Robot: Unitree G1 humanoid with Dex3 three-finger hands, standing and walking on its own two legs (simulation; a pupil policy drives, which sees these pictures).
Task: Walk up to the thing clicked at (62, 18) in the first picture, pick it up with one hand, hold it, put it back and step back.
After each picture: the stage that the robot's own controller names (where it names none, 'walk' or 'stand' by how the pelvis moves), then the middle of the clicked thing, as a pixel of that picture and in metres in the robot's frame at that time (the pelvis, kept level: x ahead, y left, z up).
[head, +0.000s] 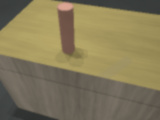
stand; (67, 30) +0.64 +0.12 +0.04
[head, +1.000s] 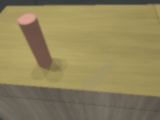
walk; (37, 43) +0.52 +0.25 +0.05
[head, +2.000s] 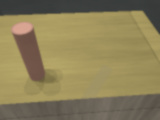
walk; (31, 54) +0.45 +0.23 +0.06
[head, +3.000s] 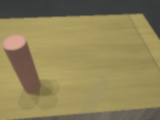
stand; (24, 67) +0.39 +0.24 +0.04
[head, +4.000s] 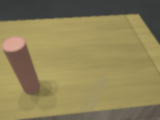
stand; (24, 69) +0.40 +0.24 +0.04
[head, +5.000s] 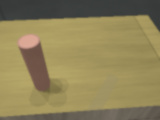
stand; (36, 66) +0.42 +0.21 +0.04
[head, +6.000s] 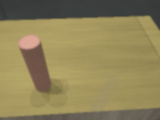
stand; (37, 66) +0.41 +0.20 +0.04
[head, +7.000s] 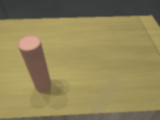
rise first; (37, 67) +0.40 +0.20 +0.04
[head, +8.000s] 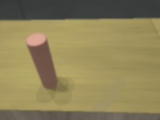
rise first; (44, 63) +0.42 +0.21 +0.04
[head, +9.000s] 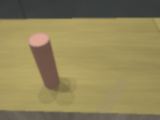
go down; (46, 64) +0.42 +0.20 +0.04
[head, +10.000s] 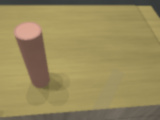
go down; (35, 60) +0.40 +0.18 +0.07
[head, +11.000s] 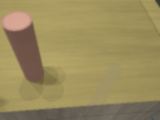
close in; (27, 53) +0.41 +0.18 +0.09
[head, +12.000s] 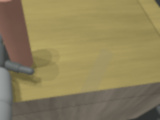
close; (15, 35) +0.45 +0.19 +0.12
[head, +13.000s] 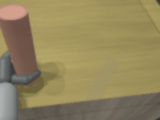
lift; (22, 50) +0.40 +0.19 +0.11
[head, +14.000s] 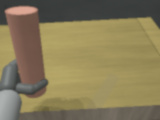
lift; (29, 56) +0.33 +0.17 +0.20
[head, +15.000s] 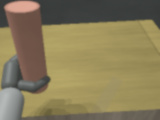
hold; (31, 53) +0.32 +0.16 +0.22
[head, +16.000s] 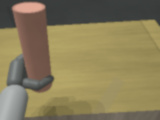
hold; (36, 52) +0.34 +0.15 +0.21
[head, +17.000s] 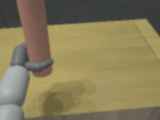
crouch; (36, 38) +0.41 +0.15 +0.21
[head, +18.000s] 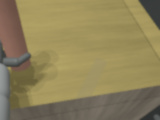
lower; (11, 33) +0.47 +0.20 +0.12
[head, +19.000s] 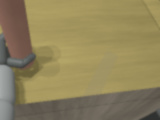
lower; (17, 33) +0.45 +0.19 +0.12
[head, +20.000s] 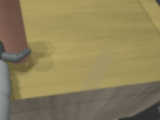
lower; (11, 27) +0.47 +0.20 +0.12
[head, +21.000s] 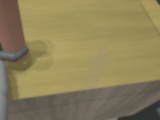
lower; (9, 26) +0.48 +0.20 +0.12
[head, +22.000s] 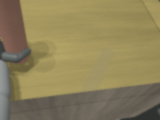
rest; (11, 27) +0.47 +0.20 +0.12
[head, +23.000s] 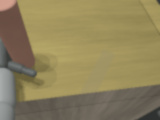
withdraw; (15, 38) +0.44 +0.19 +0.11
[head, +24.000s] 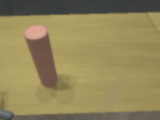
sink last; (43, 60) +0.41 +0.19 +0.08
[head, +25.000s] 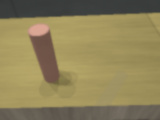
stand; (46, 56) +0.44 +0.19 +0.07
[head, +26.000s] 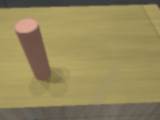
stand; (36, 53) +0.43 +0.20 +0.07
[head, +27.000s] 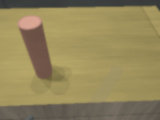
stand; (38, 51) +0.44 +0.20 +0.08
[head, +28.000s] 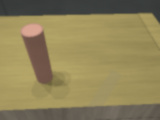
stand; (39, 57) +0.44 +0.20 +0.07
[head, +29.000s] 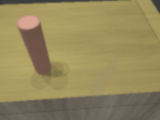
walk; (37, 49) +0.46 +0.20 +0.05
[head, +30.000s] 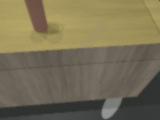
walk; (34, 5) +0.65 +0.25 +0.06
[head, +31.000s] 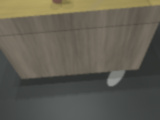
walk; out of the picture +1.00 +0.25 +0.05
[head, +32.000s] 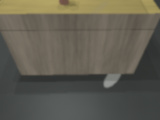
stand; out of the picture +1.09 +0.19 +0.04
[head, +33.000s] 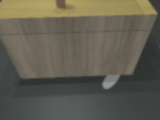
stand; out of the picture +1.09 +0.21 +0.04
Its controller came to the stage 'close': yes
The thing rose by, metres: 0.21
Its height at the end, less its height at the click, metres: +0.00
